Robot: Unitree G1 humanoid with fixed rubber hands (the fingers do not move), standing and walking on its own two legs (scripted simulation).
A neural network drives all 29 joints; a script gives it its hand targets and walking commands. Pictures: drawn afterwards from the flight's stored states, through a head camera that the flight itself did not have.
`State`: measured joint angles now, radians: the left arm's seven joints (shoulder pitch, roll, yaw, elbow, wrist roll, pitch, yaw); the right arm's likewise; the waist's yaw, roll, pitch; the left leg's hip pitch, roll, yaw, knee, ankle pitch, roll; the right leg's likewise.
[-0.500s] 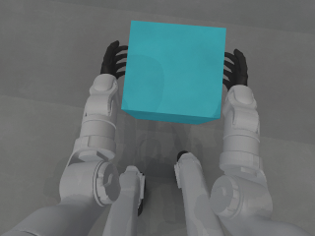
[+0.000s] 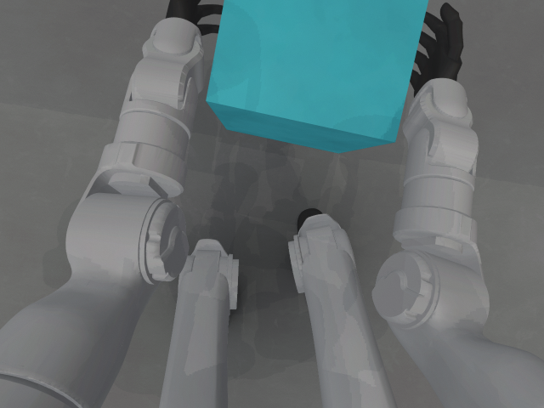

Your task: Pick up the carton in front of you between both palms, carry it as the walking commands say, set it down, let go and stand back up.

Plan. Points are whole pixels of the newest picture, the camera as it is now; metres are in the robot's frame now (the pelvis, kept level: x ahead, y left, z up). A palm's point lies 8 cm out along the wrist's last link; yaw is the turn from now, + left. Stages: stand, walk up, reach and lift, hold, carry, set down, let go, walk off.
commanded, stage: set down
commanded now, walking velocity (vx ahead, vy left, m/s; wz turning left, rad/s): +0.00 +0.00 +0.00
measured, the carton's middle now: (304, 64) +0.52 -0.13 -0.21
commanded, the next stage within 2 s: none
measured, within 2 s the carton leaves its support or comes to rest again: rests again in 1.48 s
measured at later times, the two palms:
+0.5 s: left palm (214, 39) +0.59 +0.00 -0.26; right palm (398, 93) +0.47 -0.28 -0.25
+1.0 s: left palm (216, 48) +0.59 +0.00 -0.28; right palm (397, 96) +0.47 -0.28 -0.26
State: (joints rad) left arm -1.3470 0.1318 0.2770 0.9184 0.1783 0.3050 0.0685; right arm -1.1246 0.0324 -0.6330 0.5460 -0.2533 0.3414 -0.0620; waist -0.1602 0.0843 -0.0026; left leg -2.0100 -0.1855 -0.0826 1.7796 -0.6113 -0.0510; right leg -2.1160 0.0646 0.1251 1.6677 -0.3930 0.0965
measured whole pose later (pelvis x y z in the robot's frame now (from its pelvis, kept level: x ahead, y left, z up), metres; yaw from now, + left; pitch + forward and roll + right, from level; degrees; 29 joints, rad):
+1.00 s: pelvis -0.01 +0.01 -0.09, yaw -1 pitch +42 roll -6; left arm -1.75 0.31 -0.09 1.25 0.03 0.25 0.07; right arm -1.41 -0.12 -0.69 0.84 -0.16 0.25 -0.01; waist -0.25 0.05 0.37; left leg -2.21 -0.19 -0.07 2.15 -0.67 -0.01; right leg -2.26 -0.01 0.05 1.99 -0.47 0.11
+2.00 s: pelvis -0.02 -0.01 -0.11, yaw -2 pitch +37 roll -5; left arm -1.82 0.54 -0.32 1.14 -0.18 0.21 0.00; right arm -1.49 -0.26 -0.46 1.01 0.17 0.09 -0.12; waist -0.24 -0.02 0.51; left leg -2.18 -0.06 -0.07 2.22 -0.68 -0.01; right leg -2.25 -0.05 -0.05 2.05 -0.44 0.01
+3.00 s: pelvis +0.01 +0.00 +0.12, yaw -2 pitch +47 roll -1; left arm -1.55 0.46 0.07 1.06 0.06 0.36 -0.10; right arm -1.16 -0.11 -0.52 0.62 -0.01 0.33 -0.09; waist -0.25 0.07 0.04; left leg -1.67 -0.06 -0.04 1.30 -0.44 0.00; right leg -1.74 0.00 0.03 1.18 -0.25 0.03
